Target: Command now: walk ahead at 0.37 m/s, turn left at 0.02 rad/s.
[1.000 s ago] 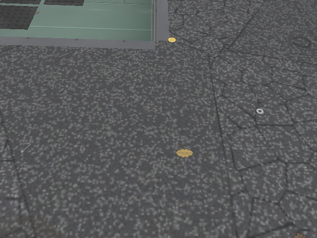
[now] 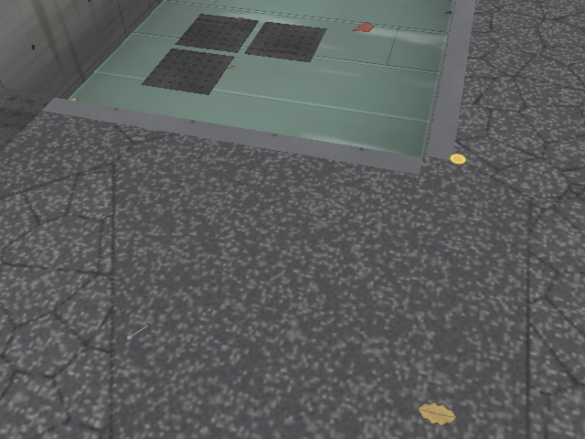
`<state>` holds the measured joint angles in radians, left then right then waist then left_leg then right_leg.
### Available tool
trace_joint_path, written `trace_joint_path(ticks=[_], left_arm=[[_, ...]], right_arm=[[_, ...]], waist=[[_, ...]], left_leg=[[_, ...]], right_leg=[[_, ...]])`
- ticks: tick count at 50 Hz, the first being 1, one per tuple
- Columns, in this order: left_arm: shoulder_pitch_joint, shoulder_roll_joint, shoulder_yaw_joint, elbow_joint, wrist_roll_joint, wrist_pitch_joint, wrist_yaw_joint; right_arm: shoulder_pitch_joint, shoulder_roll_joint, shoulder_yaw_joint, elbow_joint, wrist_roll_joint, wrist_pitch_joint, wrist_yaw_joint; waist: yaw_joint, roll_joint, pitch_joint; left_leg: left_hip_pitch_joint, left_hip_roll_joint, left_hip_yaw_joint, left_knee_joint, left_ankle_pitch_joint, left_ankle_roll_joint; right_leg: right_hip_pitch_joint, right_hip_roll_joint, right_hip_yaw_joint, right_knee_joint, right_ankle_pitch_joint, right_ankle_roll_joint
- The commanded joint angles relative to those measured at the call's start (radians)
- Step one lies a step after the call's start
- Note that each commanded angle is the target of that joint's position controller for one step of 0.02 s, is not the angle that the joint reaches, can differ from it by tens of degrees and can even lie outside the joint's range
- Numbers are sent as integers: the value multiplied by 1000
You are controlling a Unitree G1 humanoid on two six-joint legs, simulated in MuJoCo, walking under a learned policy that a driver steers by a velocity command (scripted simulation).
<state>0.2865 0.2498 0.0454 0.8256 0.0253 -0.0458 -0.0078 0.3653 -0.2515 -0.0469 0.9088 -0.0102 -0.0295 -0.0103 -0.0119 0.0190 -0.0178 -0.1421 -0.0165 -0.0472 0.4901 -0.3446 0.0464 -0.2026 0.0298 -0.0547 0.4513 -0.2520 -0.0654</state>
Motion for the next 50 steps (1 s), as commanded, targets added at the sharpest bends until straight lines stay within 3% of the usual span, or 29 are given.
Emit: trace_joint_path(ticks=[1, 2, 3, 4, 6, 9, 13, 17, 19, 20, 21, 22, 23, 24, 25, 26, 27, 28, 31, 37, 41, 45, 48, 49, 50], left_arm=[[307, 222, 61, 43, 1, -14, 10], [243, 160, 43, 33, 4, -14, 5], [178, 127, 34, 16, 1, -17, 1], [139, 118, 31, 6, -1, -22, 2], [139, 94, 21, 20, -6, -36, 2], [202, 82, 14, 65, -17, -45, 2], [227, 82, 8, 99, -13, -47, 5], [231, 105, 10, 128, -13, -48, 12], [200, 119, 12, 135, -11, -47, 17], [189, 128, 14, 139, -7, -42, 19], [181, 130, 14, 141, -8, -36, 19], [188, 110, 7, 126, -12, -33, 17], [303, -19, -19, 100, -39, -31, 7], [267, 77, 7, 115, -18, -29, 9], [161, 100, 18, 81, -11, -28, 6], [108, 87, 13, 70, -9, -35, 0], [102, 67, 11, 76, -6, -30, -4], [126, 52, 8, 86, 8, -16, -9], [113, 25, 5, 90, 14, 9, -23], [-134, 30, 5, 19, 5, 16, -28], [-244, 12, -6, -9, -4, 11, -32], [-324, 10, -8, -46, 3, 3, -34], [-277, 19, 0, -42, 7, -2, -30], [-209, 34, 9, -25, 8, -4, -26], [-90, 56, 22, 12, 10, -9, -23]], right_arm=[[-197, -82, -12, -142, -18, -31, 10], [-201, -102, -21, -134, -27, -30, 20], [-169, -84, -17, -114, -20, -32, 32], [-153, -81, -18, -104, -18, -33, 41], [-158, -71, -14, -94, -30, -26, 52], [-231, -51, -6, -121, -32, -17, 56], [-388, -22, 16, -178, -23, -16, 59], [-430, -42, 15, -199, -17, -15, 52], [-357, -62, 4, -177, -19, -19, 39], [-262, -80, -6, -146, -20, -23, 31], [-105, -100, -20, -91, -25, -31, 21], [52, -155, -39, -53, -47, -40, 8], [125, -256, -62, -50, -68, -41, 3], [82, -219, -58, -51, -18, -30, 12], [-40, -170, -45, -58, -3, -28, 13], [-108, -108, -29, -67, -2, -35, 18], [-132, -82, -22, -61, -4, -43, 19], [-134, -61, -15, -47, -1, -50, 16], [-73, -67, -16, -9, 1, -74, 18], [38, -78, -15, 41, 3, -74, 17], [100, -73, -11, 68, -6, -78, 8], [143, -65, -6, 99, -16, -76, -11], [113, -92, -10, 103, -19, -71, -23], [104, -109, -14, 103, -21, -66, -26], [97, -123, -18, 100, -21, -58, -26]], waist=[[150, -232, 110], [98, -100, 155], [61, -76, 158], [40, -83, 144], [34, -101, 115], [40, -96, 107], [64, -111, 132], [53, -111, 143], [8, -110, 103], [-33, -112, 48], [-98, -87, -36], [-151, -37, -136], [-91, 188, -278], [-101, 107, -274], [-46, 63, -84], [-27, 25, -3], [6, 29, 33], [36, 42, 47], [54, 33, 52], [7, 20, 111], [-31, 26, 128], [-47, 26, 144], [-9, 53, 101], [23, 69, 56], [70, 71, -13]], left_leg=[[-635, -22, 61, 377, -185, 49], [-634, 36, 6, 469, -111, 56], [-613, 57, 1, 490, -37, 55], [-593, 77, 11, 493, 24, 47], [-577, 84, 48, 510, 108, 25], [-613, 87, 89, 484, 174, -7], [-537, 66, 131, 263, 277, -22], [-414, 40, 140, 116, 302, 21], [-306, 4, 145, 82, 250, 57], [-201, -25, 150, 63, 215, 76], [-15, -48, 159, 7, 223, 100], [228, 90, 12, -7, 125, 141], [501, 414, -491, -72, -17, 269], [430, 430, -713, -232, -106, 294], [270, 382, -523, -250, -159, 252], [127, 336, -399, -291, -72, 225], [39, 285, -301, -317, 20, 190], [-35, 247, -227, -338, 92, 167], [-74, 217, -132, -377, 215, 174], [31, 189, -42, -422, 288, 161], [109, 198, 44, -417, 383, 135], [251, 238, 107, -356, 563, 125], [304, 251, 165, -201, 957, 101], [312, 252, 182, -82, 1111, 93], [296, 244, 200, 90, 1151, 83]], right_leg=[[366, -432, 654, -335, -398, -175], [299, -399, 592, -323, -379, -182], [255, -350, 514, -334, -323, -157], [242, -310, 437, -351, -244, -132], [243, -249, 311, -352, -1, -113], [255, -223, 207, -327, 319, -121], [196, -191, 127, -326, 457, -116], [221, -237, 119, -312, 557, -110], [263, -247, 98, -207, 793, -90], [277, -239, 84, -84, 909, -76], [237, -207, 55, 104, 914, -59], [59, -168, 33, 365, 651, -46], [-281, -2, -7, 769, -69, -5], [-389, 34, 114, 883, -256, -21], [-445, -37, 122, 879, -152, -31], [-417, -74, 113, 814, -76, -33], [-365, -103, 108, 755, -45, -29], [-306, -120, 104, 712, -34, -17], [-294, -134, 77, 655, 9, 8], [-480, -157, 39, 419, 213, 52], [-473, -116, 23, 277, 289, 32], [-485, -83, -9, 180, 236, -10], [-353, -15, -75, 128, 109, -64], [-269, 24, -96, 121, 59, -88], [-139, 60, -105, 80, 49, -114]])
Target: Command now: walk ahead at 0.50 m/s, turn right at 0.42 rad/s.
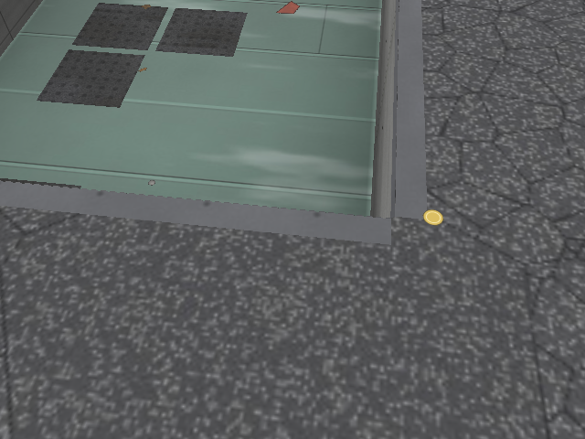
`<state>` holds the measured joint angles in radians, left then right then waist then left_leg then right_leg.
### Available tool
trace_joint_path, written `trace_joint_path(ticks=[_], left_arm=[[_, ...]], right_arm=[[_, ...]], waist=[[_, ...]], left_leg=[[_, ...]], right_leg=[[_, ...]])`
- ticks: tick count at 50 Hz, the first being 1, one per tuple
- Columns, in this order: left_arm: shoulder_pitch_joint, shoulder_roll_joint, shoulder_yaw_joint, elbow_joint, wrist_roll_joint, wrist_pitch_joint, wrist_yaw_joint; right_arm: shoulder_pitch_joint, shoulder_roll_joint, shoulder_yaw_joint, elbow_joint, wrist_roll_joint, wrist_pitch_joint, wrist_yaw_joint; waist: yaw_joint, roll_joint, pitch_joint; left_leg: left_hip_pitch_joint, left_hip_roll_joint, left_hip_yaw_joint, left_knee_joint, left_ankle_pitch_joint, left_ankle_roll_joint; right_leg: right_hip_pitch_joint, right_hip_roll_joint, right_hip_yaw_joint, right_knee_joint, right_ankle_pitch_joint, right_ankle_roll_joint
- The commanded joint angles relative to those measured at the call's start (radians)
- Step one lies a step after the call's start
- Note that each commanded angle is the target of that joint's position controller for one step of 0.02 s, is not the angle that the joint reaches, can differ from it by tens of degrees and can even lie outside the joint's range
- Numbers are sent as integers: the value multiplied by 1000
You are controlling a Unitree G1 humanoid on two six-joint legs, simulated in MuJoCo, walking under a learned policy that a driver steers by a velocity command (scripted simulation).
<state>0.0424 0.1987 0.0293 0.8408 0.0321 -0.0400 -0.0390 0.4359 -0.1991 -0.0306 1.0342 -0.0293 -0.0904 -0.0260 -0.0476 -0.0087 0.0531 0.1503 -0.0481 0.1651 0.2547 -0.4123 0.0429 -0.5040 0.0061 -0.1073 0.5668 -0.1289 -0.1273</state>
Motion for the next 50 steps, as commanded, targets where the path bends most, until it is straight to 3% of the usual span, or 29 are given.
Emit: trace_joint_path(ticks=[1, 2, 3, 4, 6, 7, 9, 12, 17, 22, 24, 25, 26, 27, 28, 29, 30, 31, 32, 35, 38, 41, 43, 45, 46, 47, 48, 49, 50], left_arm=[[314, 150, 59, 43, 17, -21, 14], [440, 266, 96, 51, 29, -19, 29], [396, 292, 103, 46, 0, -6, 24], [342, 271, 99, 51, -24, 2, 23], [247, 175, 76, 41, -22, 0, 29], [229, 149, 68, 44, -28, -4, 34], [237, 149, 63, 45, -33, -20, 37], [285, 194, 74, 51, -35, -31, 37], [386, 195, 74, 56, -32, -21, 36], [440, 213, 77, 49, -16, -14, 50], [416, 210, 75, 48, -20, -12, 58], [400, 220, 78, 44, -20, -15, 60], [380, 222, 75, 41, -29, -21, 57], [381, 198, 69, 20, -43, -30, 55], [519, 87, 49, 7, -64, -29, 64], [593, 170, 61, 17, -57, -16, 78], [531, 193, 68, 42, -31, -2, 80], [437, 178, 64, 21, -21, 4, 73], [390, 155, 58, 10, -22, 11, 64], [408, 115, 47, 18, -20, 53, 49], [390, 90, 32, 21, -21, 67, 52], [312, 85, 15, 15, -18, 77, 59], [286, 92, 10, 14, -19, 83, 61], [275, 87, 2, 21, -9, 78, 64], [260, 107, 1, 14, 0, 70, 68], [259, 156, 5, 6, 12, 57, 75], [195, 173, 9, 19, -16, 54, 75], [150, 115, -5, 10, -17, 47, 69], [155, 102, -9, 23, -19, 41, 68]], right_arm=[[8, -182, -34, -41, 5, 6, -10], [9, -125, -20, -102, 33, -2, 2], [-3, -126, -27, -136, 30, -13, 16], [-100, -156, -33, -161, 14, -20, 21], [-148, -136, -29, -176, 16, -32, 25], [-150, -131, -29, -184, -2, -17, 25], [-131, -109, -26, -190, -21, 21, 32], [-220, -104, -23, -235, -21, 44, 39], [-427, -109, -15, -315, -10, 45, 47], [-550, -126, -5, -378, 2, 31, 50], [-467, -133, -5, -361, -3, 19, 46], [-371, -151, -12, -327, -6, 12, 36], [-247, -170, -21, -294, -11, -1, 27], [-106, -223, -33, -272, -26, -19, 16], [-39, -299, -46, -279, -35, -16, 20], [-35, -288, -55, -283, 13, 6, 30], [-121, -197, -34, -302, 22, 14, 30], [-190, -127, -13, -305, 21, 12, 28], [-206, -96, -2, -294, 12, 8, 25], [-202, -103, 5, -263, 10, -2, 23], [-232, -119, 9, -253, -5, -2, 25], [-201, -141, 5, -232, -7, 16, 24], [-188, -154, 1, -226, -1, 40, 22], [-190, -151, 2, -225, 5, 66, 17], [-165, -135, 6, -218, 0, 74, 15], [-132, -107, 9, -223, -1, 80, 16], [-58, -64, 18, -195, 20, 93, 17], [-76, -90, 13, -171, 15, 99, 16], [-80, -92, 9, -158, 11, 98, 17]], waist=[[178, 79, -168], [207, -80, -292], [151, -188, -358], [139, -59, -244], [76, 41, -61], [44, 36, -32], [19, 9, -47], [28, -13, -24], [106, -49, -9], [145, -62, -7], [102, -75, -12], [72, -79, -53], [4, -57, -109], [-41, -6, -206], [10, 236, -374], [15, 246, -500], [34, 101, -364], [37, 66, -236], [41, 71, -180], [86, 114, -155], [115, 130, -164], [82, 161, -167], [71, 159, -151], [81, 115, -91], [77, 64, -54], [49, -38, -37], [-13, -198, -12], [-5, -137, 13], [-2, -115, 16]], left_leg=[[-143, 261, 12, 553, 1067, 63], [-482, 170, 45, 932, 655, 17], [-762, -27, -99, 1184, -95, -7], [-864, 57, -219, 1189, -9, 9], [-817, 130, -208, 1027, 109, 4], [-768, 147, -210, 966, 113, -13], [-709, 150, -197, 897, 116, -45], [-751, 150, -167, 774, 194, -83], [-812, 123, -161, 532, 381, -94], [-794, 78, -174, 374, 383, -71], [-658, 46, -168, 278, 362, -39], [-529, 10, -158, 251, 357, -16], [-368, 9, -143, 176, 454, 8], [-122, 152, -247, 196, 693, 42], [160, 498, -544, 318, 1286, 162], [164, 546, -738, 268, 1261, 262], [14, 479, -640, 215, 1130, 245], [-102, 409, -511, 184, 1094, 209], [-174, 361, -429, 154, 1098, 178], [-344, 289, -299, 93, 1110, 152], [-410, 255, -216, 78, 1060, 152], [-438, 247, -222, 64, 817, 149], [-478, 253, -262, 45, 510, 148], [-576, 232, -295, 34, 143, 101], [-623, 219, -309, 38, 26, 55], [-642, 164, -271, 120, -19, 12], [-458, 82, -174, 117, 62, -12], [-355, 88, -178, 129, 146, -23], [-315, 96, -189, 118, 190, -23]], right_leg=[[400, 53, 21, -84, -48, -95], [707, -212, 412, -105, -132, -213], [836, -380, 869, -254, 0, -320], [765, -331, 726, -260, -4, -284], [503, -253, 519, -314, 131, -202], [419, -206, 456, -328, 204, -175], [357, -159, 396, -343, 276, -164], [320, -122, 364, -372, 287, -157], [400, -93, 382, -352, 303, -103], [515, -124, 449, -278, 380, -91], [512, -107, 419, -199, 537, -43], [503, -84, 402, -106, 681, -13], [476, -48, 375, 47, 730, 15], [329, 4, 355, 260, 474, 44], [108, 146, 243, 603, -417, 76], [31, 156, 231, 761, -512, 74], [10, 108, 255, 796, -410, 84], [-13, 80, 236, 751, -359, 99], [-16, 52, 239, 706, -341, 112], [132, 51, 221, 575, -273, 134], [204, 43, 185, 377, -236, 143], [281, 24, 140, 193, -180, 145], [327, 14, 122, 102, -164, 139], [409, 4, 118, -68, -98, 112], [431, -48, 193, -154, -62, 97], [423, -174, 347, -239, -34, 71], [188, -211, 380, -292, -141, 23], [104, -175, 372, -331, -261, 39], [92, -140, 343, -335, -307, 61]])
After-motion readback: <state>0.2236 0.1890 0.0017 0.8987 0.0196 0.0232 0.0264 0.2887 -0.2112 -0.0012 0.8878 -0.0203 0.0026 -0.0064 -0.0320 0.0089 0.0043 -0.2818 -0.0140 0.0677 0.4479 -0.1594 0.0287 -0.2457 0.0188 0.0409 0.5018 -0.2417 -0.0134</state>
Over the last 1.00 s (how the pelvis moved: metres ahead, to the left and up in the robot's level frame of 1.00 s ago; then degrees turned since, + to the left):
0.50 0.00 -0.01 -7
